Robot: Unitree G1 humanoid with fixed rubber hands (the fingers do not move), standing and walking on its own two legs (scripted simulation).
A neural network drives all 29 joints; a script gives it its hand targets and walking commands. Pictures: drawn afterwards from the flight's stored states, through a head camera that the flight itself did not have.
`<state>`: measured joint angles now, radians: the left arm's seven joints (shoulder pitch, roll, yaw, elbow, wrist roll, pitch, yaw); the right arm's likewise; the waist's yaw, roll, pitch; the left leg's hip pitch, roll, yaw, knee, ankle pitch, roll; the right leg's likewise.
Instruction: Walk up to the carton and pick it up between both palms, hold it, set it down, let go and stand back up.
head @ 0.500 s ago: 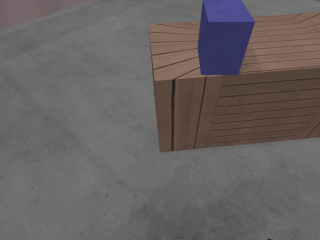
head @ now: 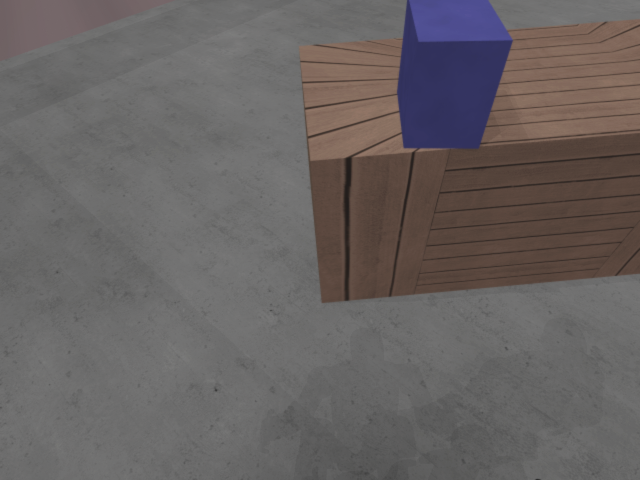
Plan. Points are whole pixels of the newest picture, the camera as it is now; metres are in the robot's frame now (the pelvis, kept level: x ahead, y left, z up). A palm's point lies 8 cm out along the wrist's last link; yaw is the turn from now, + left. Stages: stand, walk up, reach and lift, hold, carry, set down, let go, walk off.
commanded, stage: stand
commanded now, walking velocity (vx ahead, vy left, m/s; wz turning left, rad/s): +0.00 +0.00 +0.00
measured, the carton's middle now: (443, 71) +1.00 -0.29 +0.02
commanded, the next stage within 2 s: walk up in 0.84 s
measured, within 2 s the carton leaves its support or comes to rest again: neither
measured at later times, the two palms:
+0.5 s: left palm out of the picture +0.08 +0.27 -0.12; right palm out of the picture +0.07 -0.27 -0.12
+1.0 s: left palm out of the picture +0.08 +0.27 -0.12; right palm out of the picture +0.08 -0.27 -0.12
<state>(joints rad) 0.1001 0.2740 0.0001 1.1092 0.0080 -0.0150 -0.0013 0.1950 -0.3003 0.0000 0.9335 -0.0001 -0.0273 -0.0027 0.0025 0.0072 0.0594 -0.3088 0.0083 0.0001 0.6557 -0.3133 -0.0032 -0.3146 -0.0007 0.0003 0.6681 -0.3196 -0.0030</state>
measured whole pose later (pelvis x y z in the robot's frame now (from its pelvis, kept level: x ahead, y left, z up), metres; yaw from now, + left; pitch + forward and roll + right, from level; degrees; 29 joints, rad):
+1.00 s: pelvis +0.00 +0.00 +0.00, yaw +0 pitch -2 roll +0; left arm 0.08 0.27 0.00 1.11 0.01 -0.02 0.00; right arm 0.18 -0.30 0.00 0.96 0.00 -0.03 0.00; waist 0.00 0.01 0.06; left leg -0.29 0.01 0.00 0.60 -0.28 0.00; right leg -0.30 0.00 0.00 0.62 -0.29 0.00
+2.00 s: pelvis +0.21 -0.15 -0.01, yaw -5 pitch -7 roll +2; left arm 0.27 0.42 0.08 0.80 0.01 0.01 -0.07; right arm 0.22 -0.42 0.00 0.96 0.00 -0.09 -0.05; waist 0.00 -0.06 0.12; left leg -0.25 0.04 0.04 0.73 -0.37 0.02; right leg -0.42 0.01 0.06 1.22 -0.43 -0.01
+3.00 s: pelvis +0.38 -0.30 -0.02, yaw -4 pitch -4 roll +2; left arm 0.15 0.37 0.08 0.85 0.00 0.01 0.00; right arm 0.16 -0.41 0.00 0.96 0.00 -0.01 -0.06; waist -0.03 0.04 0.21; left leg -0.43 -0.03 -0.06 0.97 -0.51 -0.01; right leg -0.35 0.00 0.04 0.85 -0.43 -0.01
